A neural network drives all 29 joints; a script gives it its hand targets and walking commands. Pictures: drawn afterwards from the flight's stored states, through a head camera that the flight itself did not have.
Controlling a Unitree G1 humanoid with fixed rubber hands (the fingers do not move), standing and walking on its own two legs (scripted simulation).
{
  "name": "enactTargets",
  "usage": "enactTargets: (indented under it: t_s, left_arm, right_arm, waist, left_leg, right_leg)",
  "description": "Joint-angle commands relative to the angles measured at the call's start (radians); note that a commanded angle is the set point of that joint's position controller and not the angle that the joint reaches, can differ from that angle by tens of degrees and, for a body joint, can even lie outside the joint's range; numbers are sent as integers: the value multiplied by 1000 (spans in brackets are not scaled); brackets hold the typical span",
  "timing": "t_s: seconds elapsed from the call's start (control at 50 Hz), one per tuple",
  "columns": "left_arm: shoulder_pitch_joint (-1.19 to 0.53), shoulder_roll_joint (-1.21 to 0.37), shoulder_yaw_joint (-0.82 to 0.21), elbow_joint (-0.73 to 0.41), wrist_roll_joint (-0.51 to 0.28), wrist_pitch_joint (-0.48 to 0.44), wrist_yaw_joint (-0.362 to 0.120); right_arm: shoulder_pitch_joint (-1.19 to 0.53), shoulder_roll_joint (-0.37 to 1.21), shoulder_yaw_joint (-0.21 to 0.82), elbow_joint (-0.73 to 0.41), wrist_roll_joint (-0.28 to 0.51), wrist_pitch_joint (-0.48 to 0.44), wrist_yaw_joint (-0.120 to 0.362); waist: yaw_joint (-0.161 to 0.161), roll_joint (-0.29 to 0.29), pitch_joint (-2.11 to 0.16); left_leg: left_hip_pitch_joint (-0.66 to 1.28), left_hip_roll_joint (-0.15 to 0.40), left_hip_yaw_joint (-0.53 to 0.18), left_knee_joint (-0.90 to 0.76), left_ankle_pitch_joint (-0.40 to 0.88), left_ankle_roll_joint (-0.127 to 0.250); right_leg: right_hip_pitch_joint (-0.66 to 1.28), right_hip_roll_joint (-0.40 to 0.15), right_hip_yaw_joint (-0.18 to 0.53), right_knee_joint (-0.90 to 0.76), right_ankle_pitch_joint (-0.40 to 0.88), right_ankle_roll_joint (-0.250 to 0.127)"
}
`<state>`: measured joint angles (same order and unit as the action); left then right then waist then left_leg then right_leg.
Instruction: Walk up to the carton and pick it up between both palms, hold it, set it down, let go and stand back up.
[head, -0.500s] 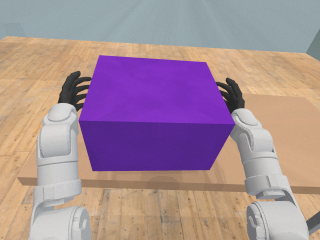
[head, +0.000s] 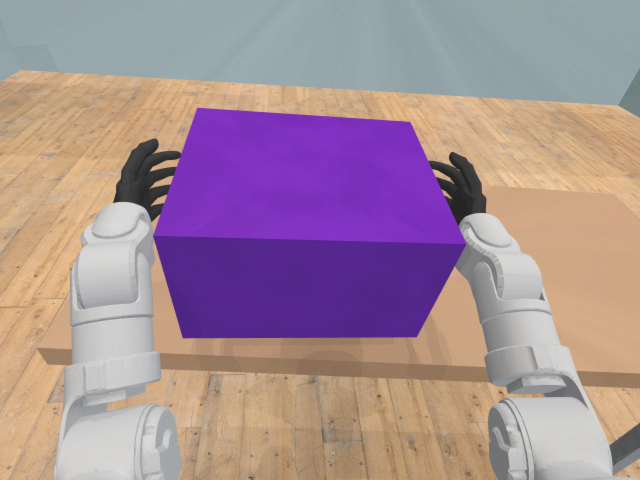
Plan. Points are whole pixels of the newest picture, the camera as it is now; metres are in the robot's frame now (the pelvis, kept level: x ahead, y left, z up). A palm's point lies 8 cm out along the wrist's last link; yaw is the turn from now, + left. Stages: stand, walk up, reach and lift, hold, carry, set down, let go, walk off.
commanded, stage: hold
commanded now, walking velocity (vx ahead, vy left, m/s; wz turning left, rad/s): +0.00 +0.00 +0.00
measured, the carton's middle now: (305, 221) +0.40 +0.01 +0.17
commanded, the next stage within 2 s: none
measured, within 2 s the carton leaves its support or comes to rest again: neither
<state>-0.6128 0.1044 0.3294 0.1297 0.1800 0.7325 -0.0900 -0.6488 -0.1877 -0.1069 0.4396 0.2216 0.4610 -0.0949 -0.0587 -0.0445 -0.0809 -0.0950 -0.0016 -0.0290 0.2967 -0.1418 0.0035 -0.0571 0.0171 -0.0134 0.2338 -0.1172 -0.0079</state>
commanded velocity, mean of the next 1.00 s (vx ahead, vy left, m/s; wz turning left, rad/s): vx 0.00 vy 0.00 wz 0.00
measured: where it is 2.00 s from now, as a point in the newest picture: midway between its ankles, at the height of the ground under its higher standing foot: outside the picture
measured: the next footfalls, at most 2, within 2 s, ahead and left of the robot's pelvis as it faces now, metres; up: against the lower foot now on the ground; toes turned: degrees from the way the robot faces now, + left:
none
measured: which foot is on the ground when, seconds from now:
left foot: down 0.00-1.00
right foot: down 0.00-1.00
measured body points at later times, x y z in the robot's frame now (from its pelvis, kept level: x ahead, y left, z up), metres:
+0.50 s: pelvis +0.00 +0.00 +0.00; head -0.06 +0.02 +0.45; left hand +0.37 +0.19 +0.21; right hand +0.37 -0.21 +0.21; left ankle +0.02 +0.12 -0.75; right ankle +0.01 -0.11 -0.75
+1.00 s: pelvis +0.00 +0.01 +0.00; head -0.05 +0.03 +0.45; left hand +0.37 +0.19 +0.21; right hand +0.36 -0.20 +0.21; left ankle +0.02 +0.11 -0.75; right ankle +0.01 -0.11 -0.75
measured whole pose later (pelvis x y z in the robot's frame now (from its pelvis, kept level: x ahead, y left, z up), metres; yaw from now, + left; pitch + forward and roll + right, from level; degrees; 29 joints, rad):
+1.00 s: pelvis +0.00 +0.01 +0.00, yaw -1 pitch -4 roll -1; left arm -0.56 0.07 0.31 0.03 0.21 0.79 -0.08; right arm -0.63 -0.22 -0.09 0.42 0.27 0.48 -0.08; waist -0.07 -0.04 -0.07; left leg -0.08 -0.01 -0.01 0.30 -0.15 0.01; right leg -0.04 0.01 0.00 0.23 -0.12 0.00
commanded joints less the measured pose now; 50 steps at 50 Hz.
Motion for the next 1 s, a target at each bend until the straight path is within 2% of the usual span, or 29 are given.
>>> enactTargets:
  t_s: [0.0,0.08,0.22,0.28,0.34,0.4,0.5,0.56,0.68,0.8,0.88,0.98]
  left_arm:
    - [-535,-479,-477,-221,-154,-21,-132]
    - [-537,-463,-465,-228,-163,-20,-128]
    - [-533,-465,-453,-215,-147,-25,-102]
    - [-526,-459,-429,-190,-132,-16,-100]
    - [-530,-454,-413,-170,-127,-9,-107]
    - [-547,-452,-414,-162,-133,-10,-117]
    - [-577,-452,-431,-165,-149,-23,-134]
    - [-578,-450,-436,-171,-150,-30,-140]
    - [-543,-449,-434,-198,-141,-29,-139]
    - [-510,-456,-443,-237,-141,-16,-122]
    - [-506,-463,-452,-245,-144,-7,-112]
    - [-523,-468,-460,-231,-147,-1,-107]
  right_arm:
    - [-670,435,326,-308,114,-39,139]
    - [-700,435,335,-351,129,-38,143]
    - [-747,450,376,-361,148,-47,166]
    - [-755,451,382,-338,150,-46,171]
    - [-757,459,376,-314,143,-44,169]
    - [-756,473,363,-303,132,-43,163]
    - [-740,494,344,-303,117,-38,144]
    - [-725,497,341,-307,115,-36,134]
    - [-708,476,357,-334,132,-35,131]
    - [-710,437,368,-369,156,-39,146]
    - [-710,418,358,-364,154,-39,159]
    - [-712,416,337,-333,134,-39,172]
  waist:
    - [-70,90,-323]
    - [-58,71,-332]
    - [9,61,-336]
    - [25,42,-324]
    - [22,22,-314]
    - [3,13,-316]
    - [-36,28,-336]
    - [-47,43,-342]
    - [-35,63,-342]
    - [-15,64,-330]
    - [-14,64,-308]
    - [-23,66,-292]
  left_leg:
    - [123,-30,31,-7,228,-53]
    - [112,-32,30,-7,233,-49]
    - [102,-24,32,-14,217,-34]
    - [86,-23,41,-23,191,-19]
    - [62,-26,52,-36,147,-4]
    - [49,-32,58,-43,114,5]
    - [44,-45,57,-39,103,2]
    - [45,-50,50,-35,116,-5]
    - [79,-46,39,-14,199,-27]
    - [125,-30,33,2,279,-46]
    - [131,-19,33,-5,263,-49]
    - [109,-15,37,-27,179,-41]
  right_leg:
    - [121,35,-11,3,182,0]
    - [117,38,-23,5,181,6]
    - [86,47,-29,7,141,-1]
    - [88,43,-18,2,122,-1]
    - [96,35,-5,-3,111,3]
    - [107,24,6,-7,122,11]
    - [140,10,13,-2,181,23]
    - [162,9,9,6,219,27]
    - [165,28,-12,18,242,20]
    - [115,50,-28,12,202,3]
    - [77,53,-28,2,151,-7]
    - [56,42,-21,-8,99,-11]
